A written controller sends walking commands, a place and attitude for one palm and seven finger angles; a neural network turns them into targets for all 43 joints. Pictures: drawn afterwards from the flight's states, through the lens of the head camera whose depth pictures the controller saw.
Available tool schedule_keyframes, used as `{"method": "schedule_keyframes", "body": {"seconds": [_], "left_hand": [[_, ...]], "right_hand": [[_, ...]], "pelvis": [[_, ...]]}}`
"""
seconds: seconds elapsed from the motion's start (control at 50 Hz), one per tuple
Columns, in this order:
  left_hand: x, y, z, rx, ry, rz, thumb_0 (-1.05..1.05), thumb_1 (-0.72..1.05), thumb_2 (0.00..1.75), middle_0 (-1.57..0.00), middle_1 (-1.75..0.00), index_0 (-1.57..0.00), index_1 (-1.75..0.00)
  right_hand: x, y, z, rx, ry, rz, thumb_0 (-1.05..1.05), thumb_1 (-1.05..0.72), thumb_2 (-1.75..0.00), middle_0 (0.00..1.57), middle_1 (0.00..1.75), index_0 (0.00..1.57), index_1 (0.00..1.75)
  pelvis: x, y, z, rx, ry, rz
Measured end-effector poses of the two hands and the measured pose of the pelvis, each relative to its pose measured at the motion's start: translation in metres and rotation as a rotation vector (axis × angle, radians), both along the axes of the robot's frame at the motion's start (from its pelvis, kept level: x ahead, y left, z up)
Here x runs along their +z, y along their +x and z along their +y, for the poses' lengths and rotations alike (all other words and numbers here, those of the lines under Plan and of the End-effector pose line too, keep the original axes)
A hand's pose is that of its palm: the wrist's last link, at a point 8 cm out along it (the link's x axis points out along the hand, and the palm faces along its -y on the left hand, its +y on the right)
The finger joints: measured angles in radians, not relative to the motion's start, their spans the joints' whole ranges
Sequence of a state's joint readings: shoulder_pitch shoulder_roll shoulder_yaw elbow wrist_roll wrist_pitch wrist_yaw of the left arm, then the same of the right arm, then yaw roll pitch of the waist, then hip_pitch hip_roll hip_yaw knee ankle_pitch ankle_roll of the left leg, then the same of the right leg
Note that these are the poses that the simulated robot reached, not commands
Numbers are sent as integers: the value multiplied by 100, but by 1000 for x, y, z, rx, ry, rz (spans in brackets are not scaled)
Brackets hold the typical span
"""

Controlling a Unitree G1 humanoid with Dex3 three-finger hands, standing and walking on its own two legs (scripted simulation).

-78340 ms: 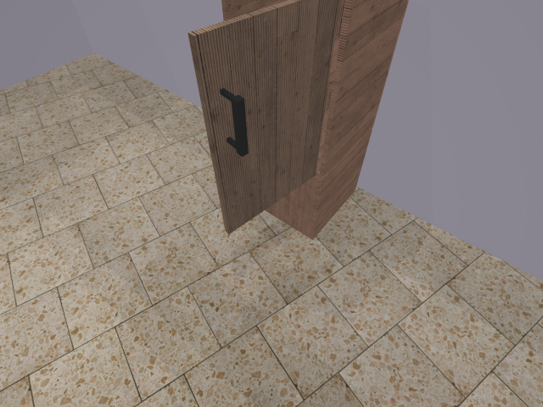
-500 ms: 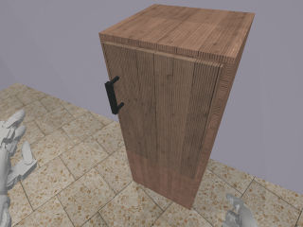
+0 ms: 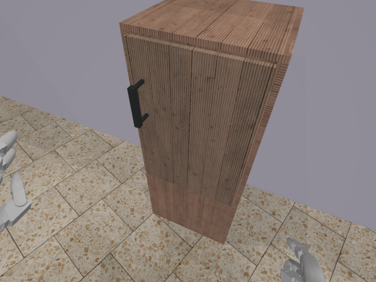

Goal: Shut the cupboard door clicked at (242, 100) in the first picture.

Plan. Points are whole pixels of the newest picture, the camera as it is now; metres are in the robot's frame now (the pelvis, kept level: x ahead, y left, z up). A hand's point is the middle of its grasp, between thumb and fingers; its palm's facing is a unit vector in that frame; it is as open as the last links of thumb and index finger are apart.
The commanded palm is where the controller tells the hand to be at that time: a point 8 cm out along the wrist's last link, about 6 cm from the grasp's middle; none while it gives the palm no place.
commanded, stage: step back with the hand held close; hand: left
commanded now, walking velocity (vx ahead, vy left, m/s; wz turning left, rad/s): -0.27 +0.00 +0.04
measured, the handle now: (139, 104) +0.59 +0.19 +0.07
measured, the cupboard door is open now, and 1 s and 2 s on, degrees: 0 0 0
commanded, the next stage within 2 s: stop stepping back and stand still in 0.78 s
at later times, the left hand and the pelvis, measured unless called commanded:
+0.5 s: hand out of the picture +0.09 +0.29 +0.17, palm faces +0.50 -0.73 -0.47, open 7.4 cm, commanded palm +0.02 +0.32 +0.18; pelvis -0.08 +0.00 -0.02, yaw +6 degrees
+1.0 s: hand out of the picture +0.00 +0.29 +0.19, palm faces +0.44 -0.83 -0.36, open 7.4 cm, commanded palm -0.07 +0.33 +0.18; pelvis -0.21 +0.03 +0.00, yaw +1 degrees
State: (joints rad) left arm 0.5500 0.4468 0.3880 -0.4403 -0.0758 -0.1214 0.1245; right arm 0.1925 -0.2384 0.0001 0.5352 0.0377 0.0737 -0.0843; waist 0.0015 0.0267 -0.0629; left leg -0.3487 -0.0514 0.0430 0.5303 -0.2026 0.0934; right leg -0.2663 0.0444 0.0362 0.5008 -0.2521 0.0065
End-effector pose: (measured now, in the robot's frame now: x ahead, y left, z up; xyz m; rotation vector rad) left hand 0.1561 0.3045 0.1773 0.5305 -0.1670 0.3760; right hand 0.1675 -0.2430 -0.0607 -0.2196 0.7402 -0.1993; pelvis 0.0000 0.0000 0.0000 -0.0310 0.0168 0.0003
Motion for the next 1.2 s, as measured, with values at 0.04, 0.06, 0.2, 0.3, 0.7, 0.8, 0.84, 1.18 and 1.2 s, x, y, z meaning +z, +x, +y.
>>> {"method": "schedule_keyframes", "body": {"seconds": [0.04,0.06,0.2,0.3,0.7,0.8,0.84,1.18,1.2], "left_hand": [[-4,-9,5,7,-3,-5,1,89,89,-21,-30,-21,-30],[-5,-13,7,11,-3,-9,1,89,89,-21,-30,-21,-30],[-3,-42,19,36,30,-75,1,89,89,-21,-30,-21,-30],[6,-62,20,34,66,-125,1,89,89,-21,-30,-21,-30],[0,-149,33,53,52,-240,1,89,89,-21,-30,-22,-30],[15,-167,55,71,95,-254,1,89,89,-21,-30,-22,-30],[20,-175,57,67,79,-264,1,89,89,-21,-30,-21,-30],[27,-254,27,-134,107,-266,1,89,89,-22,-30,-22,-30],[26,-256,33,-111,96,-295,1,89,89,-22,-30,-22,-30]], "right_hand": [[0,-9,4,6,-9,2,1,-91,-90,20,30,20,30],[-1,-14,6,10,-14,4,1,-91,-90,20,30,20,30],[-11,-45,19,48,-33,34,1,-91,-90,20,30,21,30],[-18,-61,25,72,-21,43,1,-91,-90,20,30,21,30],[-11,-112,28,123,-109,42,1,-91,-90,20,30,21,30],[-5,-130,51,122,-65,0,1,-91,-90,20,30,20,30],[-1,-139,60,129,-40,-12,1,-91,-90,20,30,20,30],[-27,-288,44,0,-23,30,1,-90,-90,20,30,21,30],[-31,-298,40,-21,-39,37,1,-90,-90,20,30,21,30]], "pelvis": [[-1,-7,3,3,-5,-1],[-2,-11,5,5,-7,-2],[-8,-35,12,39,-16,-10],[-11,-51,12,48,-22,-14],[-20,-117,21,140,-33,-20],[-12,-141,29,100,-81,-10],[-8,-150,31,72,-88,9],[-24,-238,36,-31,-16,-33],[-26,-241,39,-27,-14,-46]]}}
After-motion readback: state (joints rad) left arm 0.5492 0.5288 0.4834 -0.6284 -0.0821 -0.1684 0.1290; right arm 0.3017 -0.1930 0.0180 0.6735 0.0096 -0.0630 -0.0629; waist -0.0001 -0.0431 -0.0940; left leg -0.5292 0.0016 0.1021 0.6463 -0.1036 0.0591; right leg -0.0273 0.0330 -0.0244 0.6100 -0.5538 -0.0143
